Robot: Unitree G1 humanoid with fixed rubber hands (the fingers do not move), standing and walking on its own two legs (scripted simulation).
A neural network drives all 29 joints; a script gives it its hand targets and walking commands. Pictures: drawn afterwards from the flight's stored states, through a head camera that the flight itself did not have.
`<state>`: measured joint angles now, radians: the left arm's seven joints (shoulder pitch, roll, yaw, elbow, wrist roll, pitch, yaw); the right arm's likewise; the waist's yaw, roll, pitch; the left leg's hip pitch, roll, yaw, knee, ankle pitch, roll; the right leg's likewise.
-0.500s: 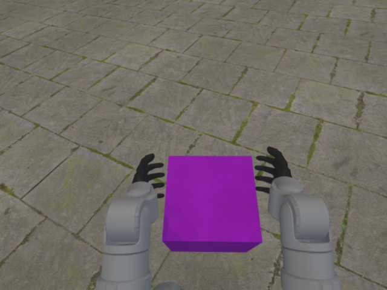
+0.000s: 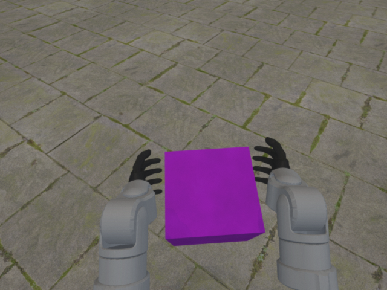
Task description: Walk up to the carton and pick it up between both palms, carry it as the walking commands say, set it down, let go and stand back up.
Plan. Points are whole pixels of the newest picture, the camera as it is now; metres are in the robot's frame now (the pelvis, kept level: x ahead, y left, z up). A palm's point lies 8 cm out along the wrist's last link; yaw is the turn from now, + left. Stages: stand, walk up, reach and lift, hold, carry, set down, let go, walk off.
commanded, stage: carry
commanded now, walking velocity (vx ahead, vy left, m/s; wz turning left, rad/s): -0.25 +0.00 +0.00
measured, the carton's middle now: (208, 199) +0.31 +0.01 +0.00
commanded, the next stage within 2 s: none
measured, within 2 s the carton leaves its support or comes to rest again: neither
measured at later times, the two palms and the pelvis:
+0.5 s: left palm out of the picture +0.07 +0.16 +0.09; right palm out of the picture +0.09 -0.10 +0.11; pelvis -0.21 +0.02 +0.00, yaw +0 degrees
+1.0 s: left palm out of the picture -0.12 +0.12 +0.11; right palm out of the picture -0.13 -0.14 +0.11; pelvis -0.41 +0.01 +0.00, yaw -1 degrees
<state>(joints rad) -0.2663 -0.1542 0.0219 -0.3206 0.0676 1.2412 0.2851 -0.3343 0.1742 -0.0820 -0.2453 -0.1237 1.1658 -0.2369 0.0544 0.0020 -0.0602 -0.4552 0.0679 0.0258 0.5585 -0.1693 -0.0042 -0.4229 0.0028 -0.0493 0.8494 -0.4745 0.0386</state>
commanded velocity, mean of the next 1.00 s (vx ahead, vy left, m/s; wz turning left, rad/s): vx -0.21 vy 0.00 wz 0.00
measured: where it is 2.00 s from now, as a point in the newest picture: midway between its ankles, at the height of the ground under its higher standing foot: outside the picture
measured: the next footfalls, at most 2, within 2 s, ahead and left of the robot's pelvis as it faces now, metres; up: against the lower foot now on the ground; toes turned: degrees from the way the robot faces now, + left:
right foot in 0.06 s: -0.02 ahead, -0.13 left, +0.00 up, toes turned -6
left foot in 0.40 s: -0.16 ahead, +0.14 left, +0.00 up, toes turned +3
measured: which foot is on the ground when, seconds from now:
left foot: down 0.00-0.08, up 0.10-0.38, down 0.40-0.74, up 0.76-1.00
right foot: up 0.00-0.04, down 0.06-0.42, up 0.44-0.72, down 0.74-1.00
